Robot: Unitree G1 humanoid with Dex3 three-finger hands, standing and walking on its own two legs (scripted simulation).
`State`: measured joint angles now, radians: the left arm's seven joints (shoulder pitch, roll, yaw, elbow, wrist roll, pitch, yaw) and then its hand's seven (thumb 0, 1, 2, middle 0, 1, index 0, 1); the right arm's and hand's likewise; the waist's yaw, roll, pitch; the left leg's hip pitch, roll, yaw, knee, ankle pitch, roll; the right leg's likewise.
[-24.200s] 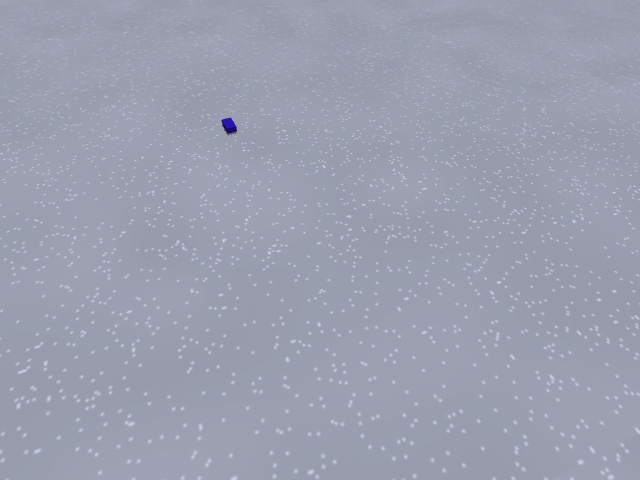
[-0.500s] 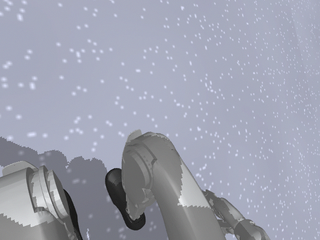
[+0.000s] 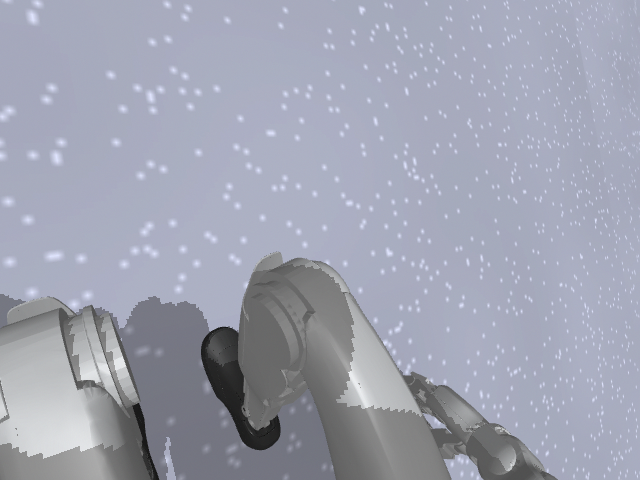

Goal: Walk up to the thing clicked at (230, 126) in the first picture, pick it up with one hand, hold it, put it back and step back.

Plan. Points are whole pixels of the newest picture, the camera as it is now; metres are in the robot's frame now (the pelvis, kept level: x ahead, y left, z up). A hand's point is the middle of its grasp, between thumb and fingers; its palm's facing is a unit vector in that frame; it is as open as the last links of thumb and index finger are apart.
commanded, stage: rest palm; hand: left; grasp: from above
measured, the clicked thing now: out of the picture +0.44 +0.40 -0.31
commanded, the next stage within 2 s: none
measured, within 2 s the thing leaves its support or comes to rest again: neither
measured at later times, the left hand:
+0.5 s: hand out of the picture +0.42 +0.38 -0.26, palm faces -0.52 -0.16 -0.84, open 12.8 cm
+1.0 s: hand out of the picture +0.42 +0.40 -0.26, palm faces -0.44 -0.15 -0.88, open 12.9 cm
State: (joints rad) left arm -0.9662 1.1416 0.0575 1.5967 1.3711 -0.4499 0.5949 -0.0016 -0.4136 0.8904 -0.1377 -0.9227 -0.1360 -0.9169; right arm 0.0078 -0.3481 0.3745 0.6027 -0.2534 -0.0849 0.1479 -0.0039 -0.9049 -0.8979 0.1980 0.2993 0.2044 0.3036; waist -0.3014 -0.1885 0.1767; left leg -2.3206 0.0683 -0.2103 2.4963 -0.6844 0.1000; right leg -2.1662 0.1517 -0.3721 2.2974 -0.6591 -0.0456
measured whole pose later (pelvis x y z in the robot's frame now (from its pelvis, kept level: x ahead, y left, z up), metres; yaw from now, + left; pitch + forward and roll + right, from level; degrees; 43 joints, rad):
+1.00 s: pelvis +0.00 +0.00 +0.00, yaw -1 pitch +27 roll -19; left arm -1.06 1.19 0.02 1.65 1.31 -0.34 0.53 0.00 -0.27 0.78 -0.27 -0.79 -0.26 -0.79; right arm 0.05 -0.33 0.39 0.59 -0.22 -0.16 0.16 0.00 -0.91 -0.90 0.20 0.30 0.21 0.30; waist -0.34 -0.20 0.17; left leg -2.34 0.06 -0.22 2.51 -0.69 0.10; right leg -2.18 0.15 -0.38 2.30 -0.67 -0.04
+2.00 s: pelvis +0.00 +0.00 +0.00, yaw +0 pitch +27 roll -19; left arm -1.02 1.17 0.03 1.58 1.29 -0.38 0.46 0.00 -0.19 0.71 -0.32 -0.74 -0.32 -0.74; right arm 0.05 -0.32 0.41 0.56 -0.22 -0.14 0.17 0.00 -0.91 -0.90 0.20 0.30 0.21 0.30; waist -0.33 -0.19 0.19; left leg -2.32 0.05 -0.23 2.49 -0.70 0.09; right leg -2.15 0.15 -0.38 2.28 -0.67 -0.04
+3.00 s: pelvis +0.00 +0.00 +0.01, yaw +1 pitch +29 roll -18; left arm -0.92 1.08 0.09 1.32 1.24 -0.32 0.36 0.00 -0.45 0.94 -0.13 -0.98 -0.13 -0.98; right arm 0.10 -0.33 0.29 0.57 -0.18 -0.10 0.17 0.00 -0.92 -0.90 0.20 0.30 0.21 0.30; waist -0.26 -0.10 0.09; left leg -2.32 0.05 -0.20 2.46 -0.69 0.10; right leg -2.17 0.14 -0.36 2.27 -0.68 -0.04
